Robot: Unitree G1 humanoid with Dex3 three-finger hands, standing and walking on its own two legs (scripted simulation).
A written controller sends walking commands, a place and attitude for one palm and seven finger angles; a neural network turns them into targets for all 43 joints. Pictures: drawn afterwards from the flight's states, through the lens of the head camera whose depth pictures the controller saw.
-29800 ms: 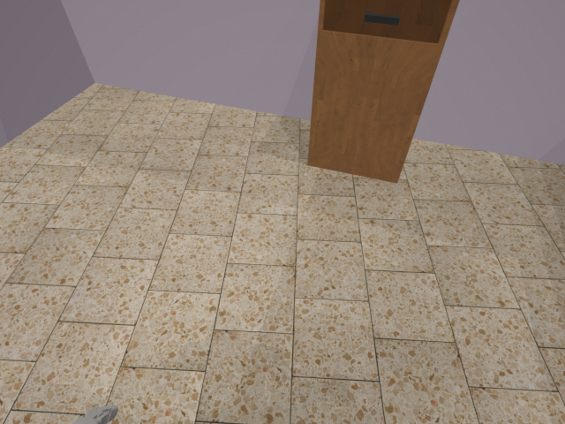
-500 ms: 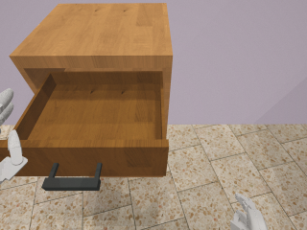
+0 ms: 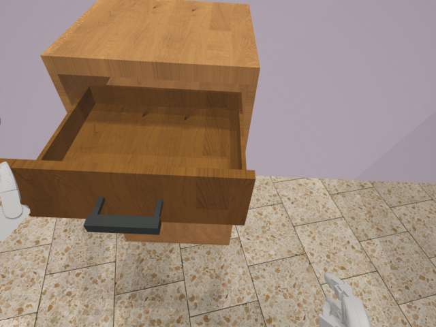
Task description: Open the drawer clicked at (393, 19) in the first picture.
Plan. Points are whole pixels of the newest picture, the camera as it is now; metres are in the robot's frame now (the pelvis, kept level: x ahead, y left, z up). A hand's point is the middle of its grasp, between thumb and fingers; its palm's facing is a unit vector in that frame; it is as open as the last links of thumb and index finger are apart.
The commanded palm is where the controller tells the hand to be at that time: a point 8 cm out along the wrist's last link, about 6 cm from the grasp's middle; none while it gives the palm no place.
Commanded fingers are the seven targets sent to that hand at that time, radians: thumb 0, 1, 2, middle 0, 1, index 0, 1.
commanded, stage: step back with the hand held close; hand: left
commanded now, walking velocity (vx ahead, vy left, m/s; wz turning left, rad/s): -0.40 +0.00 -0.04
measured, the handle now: (126, 214) +0.30 +0.19 +0.05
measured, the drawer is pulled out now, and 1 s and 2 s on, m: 0.29 0.29 0.29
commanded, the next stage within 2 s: stop stepping back and stand still in 0.68 s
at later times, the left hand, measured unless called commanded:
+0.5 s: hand (12, 278) +0.12 +0.20 +0.23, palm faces +0.36 -0.79 -0.50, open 7.4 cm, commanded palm +0.06 +0.26 +0.24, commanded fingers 0.00 0.90 0.90 -0.20 -0.30 -0.20 -0.30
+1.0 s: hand out of the picture -0.02 +0.17 +0.23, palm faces +0.37 -0.78 -0.51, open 7.4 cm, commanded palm -0.08 +0.22 +0.24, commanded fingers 0.00 0.90 0.90 -0.20 -0.30 -0.20 -0.30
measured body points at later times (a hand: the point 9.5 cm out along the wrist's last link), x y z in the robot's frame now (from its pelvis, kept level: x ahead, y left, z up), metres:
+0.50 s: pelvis -0.07 -0.02 +0.01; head -0.05 +0.00 +0.46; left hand +0.10 +0.24 +0.25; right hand +0.10 -0.26 -0.06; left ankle -0.10 +0.11 -0.68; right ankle -0.02 -0.11 -0.72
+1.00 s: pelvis -0.21 -0.06 +0.01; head -0.22 -0.07 +0.46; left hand -0.05 +0.21 +0.26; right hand -0.07 -0.29 -0.08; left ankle -0.23 +0.08 -0.67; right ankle -0.16 -0.12 -0.72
